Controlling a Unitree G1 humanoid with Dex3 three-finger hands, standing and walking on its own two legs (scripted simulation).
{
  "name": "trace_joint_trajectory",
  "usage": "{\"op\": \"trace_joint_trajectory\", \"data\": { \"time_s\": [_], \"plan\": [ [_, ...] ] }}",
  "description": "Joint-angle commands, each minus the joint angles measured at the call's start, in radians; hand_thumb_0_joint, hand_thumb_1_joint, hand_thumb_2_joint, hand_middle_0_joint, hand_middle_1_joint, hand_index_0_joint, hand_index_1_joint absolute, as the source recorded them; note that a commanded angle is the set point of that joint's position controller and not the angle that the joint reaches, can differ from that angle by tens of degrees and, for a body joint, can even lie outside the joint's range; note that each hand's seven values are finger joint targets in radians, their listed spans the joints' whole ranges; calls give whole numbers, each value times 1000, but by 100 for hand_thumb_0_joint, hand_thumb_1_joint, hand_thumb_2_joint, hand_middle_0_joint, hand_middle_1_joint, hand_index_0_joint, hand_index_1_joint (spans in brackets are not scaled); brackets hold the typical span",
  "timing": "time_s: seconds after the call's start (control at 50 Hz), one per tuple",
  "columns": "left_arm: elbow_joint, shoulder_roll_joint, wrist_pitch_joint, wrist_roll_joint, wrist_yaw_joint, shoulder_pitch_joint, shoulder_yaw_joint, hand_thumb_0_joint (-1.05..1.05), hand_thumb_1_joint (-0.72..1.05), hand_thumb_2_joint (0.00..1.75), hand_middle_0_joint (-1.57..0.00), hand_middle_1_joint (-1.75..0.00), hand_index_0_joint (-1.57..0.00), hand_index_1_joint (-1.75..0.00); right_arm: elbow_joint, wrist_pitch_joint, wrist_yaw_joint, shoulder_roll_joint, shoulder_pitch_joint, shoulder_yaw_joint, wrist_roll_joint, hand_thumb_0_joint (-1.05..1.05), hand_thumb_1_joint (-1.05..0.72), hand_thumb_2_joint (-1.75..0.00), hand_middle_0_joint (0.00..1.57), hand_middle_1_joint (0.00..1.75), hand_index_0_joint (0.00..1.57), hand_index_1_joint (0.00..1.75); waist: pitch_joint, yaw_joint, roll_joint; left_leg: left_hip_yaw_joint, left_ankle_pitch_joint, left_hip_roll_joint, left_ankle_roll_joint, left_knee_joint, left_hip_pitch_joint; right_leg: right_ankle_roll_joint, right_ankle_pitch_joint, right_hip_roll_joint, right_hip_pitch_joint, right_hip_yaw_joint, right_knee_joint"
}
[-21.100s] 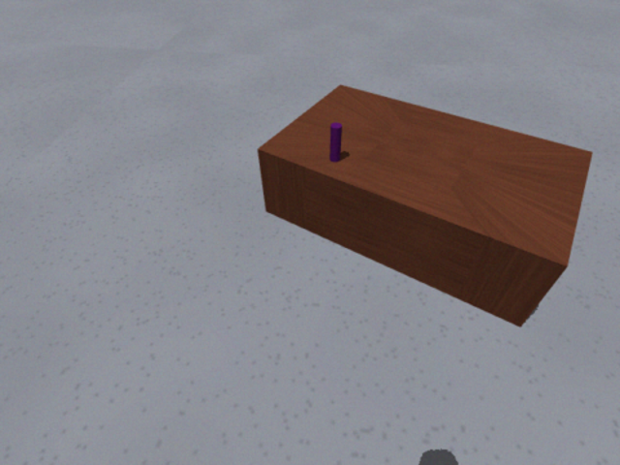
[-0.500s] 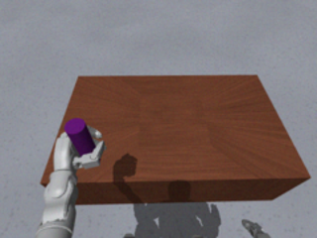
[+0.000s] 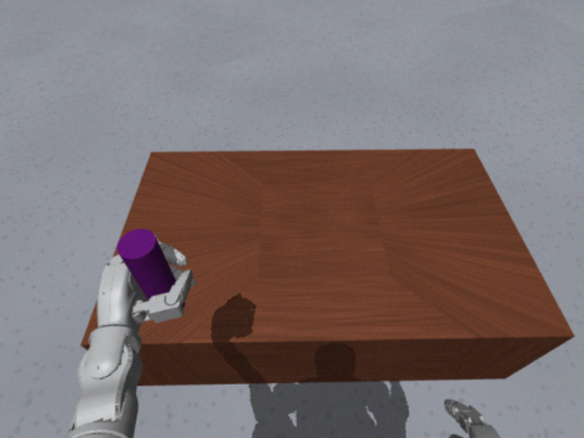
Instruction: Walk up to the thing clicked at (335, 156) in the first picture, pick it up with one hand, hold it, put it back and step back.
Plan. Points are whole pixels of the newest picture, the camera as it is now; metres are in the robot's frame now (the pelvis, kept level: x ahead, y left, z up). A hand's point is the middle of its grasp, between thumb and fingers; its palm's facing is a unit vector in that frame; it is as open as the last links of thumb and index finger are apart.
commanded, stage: hold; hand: left
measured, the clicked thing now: (155, 278) +0.33 +0.19 +0.07
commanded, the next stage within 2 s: none
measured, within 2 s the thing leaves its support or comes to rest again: neither
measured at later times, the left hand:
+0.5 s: hand (170, 288) +0.32 +0.17 +0.06, palm faces +0.05 -1.00 +0.00, open 5.3 cm
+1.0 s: hand (167, 290) +0.32 +0.17 +0.06, palm faces +0.06 -1.00 +0.00, open 5.3 cm
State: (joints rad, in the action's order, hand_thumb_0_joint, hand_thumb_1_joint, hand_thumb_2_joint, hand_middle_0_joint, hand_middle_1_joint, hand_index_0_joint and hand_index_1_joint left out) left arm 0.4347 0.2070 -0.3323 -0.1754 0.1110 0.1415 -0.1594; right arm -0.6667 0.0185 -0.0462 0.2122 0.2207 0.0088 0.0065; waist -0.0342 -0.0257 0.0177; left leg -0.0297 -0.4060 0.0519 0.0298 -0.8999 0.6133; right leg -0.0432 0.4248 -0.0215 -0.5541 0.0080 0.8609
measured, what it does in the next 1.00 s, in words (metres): stands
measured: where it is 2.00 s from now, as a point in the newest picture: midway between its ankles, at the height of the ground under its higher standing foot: outside the picture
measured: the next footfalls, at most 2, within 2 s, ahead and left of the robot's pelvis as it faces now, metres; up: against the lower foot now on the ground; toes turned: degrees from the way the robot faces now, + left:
none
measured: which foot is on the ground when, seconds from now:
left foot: down 0.00-1.00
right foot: down 0.00-1.00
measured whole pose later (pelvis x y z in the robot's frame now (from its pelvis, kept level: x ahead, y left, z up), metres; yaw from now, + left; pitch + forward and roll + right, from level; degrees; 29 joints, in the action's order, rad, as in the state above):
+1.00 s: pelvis +0.00 +0.00 +0.01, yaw +0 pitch +5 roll -1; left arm 0.42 0.20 -0.34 -0.19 0.14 0.12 -0.17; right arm -0.66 0.04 -0.06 0.22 0.21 0.00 0.01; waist -0.02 -0.02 0.01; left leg -0.03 -0.38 0.05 0.03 -0.85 0.56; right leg -0.04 0.41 -0.02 -0.50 0.00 0.82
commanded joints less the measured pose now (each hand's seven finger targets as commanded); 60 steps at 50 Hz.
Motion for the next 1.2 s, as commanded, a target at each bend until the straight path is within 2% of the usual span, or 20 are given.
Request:
{"op": "trace_joint_trajectory", "data": {
  "time_s": [0.0,0.04,0.14,0.16,0.2,0.24,0.3,0.34,0.36,0.5,0.52,0.54,0.6,0.7,0.78,0.9,1.02,1.08,1.1,1.18],
  "plan": [
    [-316,142,-94,-38,-4,338,-59,0,66,132,-139,-148,-141,-146,131,40,-10,135,-24,41,4,0,-90,-90,20,30,20,30,-329,0,26,26,219,-31,-22,136,-210,42,-267,34,105,-42,-127],
    [-242,139,-82,-29,-4,258,-61,0,66,132,-139,-148,-141,-147,111,41,-12,144,-13,48,4,0,-90,-90,20,30,20,30,-286,2,3,28,202,-29,-24,144,-194,42,-251,35,96,-41,-131],
    [-318,126,-90,-26,-3,316,-37,0,67,132,-138,-148,-140,-146,148,45,-10,142,-46,42,5,0,-90,-90,20,30,20,30,-283,0,33,17,183,-25,-17,167,-220,49,-223,39,86,-51,-129],
    [-250,136,-87,-28,0,268,-67,0,70,134,-138,-148,-141,-147,120,45,-10,143,-35,46,4,0,-89,-90,20,30,20,30,-247,3,22,22,167,-28,-20,161,-197,46,-209,38,72,-47,-138],
    [-275,147,-87,-33,-1,289,-76,0,72,135,-138,-148,-140,-147,117,46,-10,138,-26,46,3,0,-89,-90,20,30,20,30,-285,11,20,24,200,-28,-20,160,-207,45,-242,36,100,-45,-138],
    [-361,122,-93,-43,7,343,-41,0,68,135,-139,-151,-142,-149,146,50,-12,135,-40,39,4,0,-90,-90,20,30,20,30,-332,0,28,29,240,-31,-22,149,-237,41,-290,32,125,-40,-141],
    [-242,121,-78,-33,9,249,-55,0,66,134,-138,-148,-140,-147,119,49,-11,144,-26,48,4,0,-89,-90,20,30,20,30,-270,1,0,27,238,-28,-23,153,-212,42,-281,35,105,-44,-138],
    [-280,148,-91,-34,9,300,-74,0,67,133,-136,-147,-138,-146,121,49,-9,142,-37,48,3,0,-89,-90,20,30,20,30,-262,9,6,26,207,-28,-22,161,-205,43,-250,34,101,-43,-143],
    [-333,128,-95,-37,11,337,-47,0,70,134,-137,-148,-139,-147,137,50,-9,133,-48,41,3,0,-89,-90,20,30,20,30,-301,6,14,27,206,-31,-22,162,-219,44,-251,33,117,-42,-146],
    [-253,155,-94,-36,14,289,-86,0,68,134,-137,-148,-139,-147,115,53,-11,145,-33,48,2,0,-90,-90,20,30,20,30,-267,5,16,26,193,-31,-24,162,-209,42,-241,33,103,-39,-148],
    [-322,134,-101,-41,18,339,-57,0,68,135,-138,-150,-141,-148,143,57,-10,138,-53,41,3,0,-89,-90,20,30,20,30,-280,-3,16,25,194,-30,-24,165,-215,42,-244,32,109,-40,-148],
    [-306,158,-97,-37,12,315,-87,0,67,136,-138,-150,-140,-148,137,56,-12,134,-46,40,4,0,-90,-90,20,30,20,30,-313,14,24,31,213,-33,-24,160,-222,42,-261,30,128,-39,-148],
    [-287,121,-93,-41,19,297,-52,0,67,134,-137,-149,-139,-147,140,57,-14,142,-45,41,4,0,-90,-90,20,30,20,30,-282,-3,-5,33,197,-35,-27,163,-217,38,-253,30,124,-36,-157],
    [-271,143,-96,-45,25,294,-80,0,66,134,-138,-149,-140,-147,138,59,-12,141,-51,43,6,0,-89,-90,20,30,20,30,-262,8,20,23,175,-30,-21,179,-218,44,-218,34,106,-47,-155],
    [-251,123,-90,-45,33,250,-58,0,64,134,-137,-149,-139,-147,140,60,-12,140,-51,42,7,0,-89,-90,20,30,20,30,-275,6,-3,33,205,-35,-25,168,-210,40,-254,30,125,-41,-159],
    [-317,144,-107,-47,26,326,-74,0,63,131,-136,-146,-138,-145,142,64,-17,134,-58,36,5,0,-90,-90,20,30,20,30,-271,9,10,31,164,-37,-25,175,-213,41,-213,29,119,-38,-164],
    [-291,147,-98,-33,18,306,-65,0,62,133,-134,-147,-136,-145,131,62,-20,139,-40,41,3,0,-89,-90,20,30,20,30,-310,3,36,31,263,-34,-21,164,-249,42,-309,31,133,-41,-149],
    [-242,127,-96,-34,27,314,-53,0,62,134,-137,-149,-139,-148,127,61,-20,141,-45,41,4,0,-89,-90,20,30,20,30,-246,-7,14,26,202,-31,-24,175,-219,44,-251,32,97,-43,-154],
    [-256,153,-100,-38,27,339,-80,0,60,134,-137,-148,-139,-147,125,60,-19,140,-52,43,4,0,-89,-90,20,30,20,30,-238,3,23,22,169,-31,-23,182,-206,46,-216,31,93,-44,-159],
    [-277,131,-103,-45,29,313,-60,0,60,133,-138,-149,-140,-148,145,64,-13,140,-58,42,5,0,-89,-90,20,30,20,30,-265,19,47,21,140,-31,-16,196,-224,50,-180,33,101,-50,-162]
  ]
}}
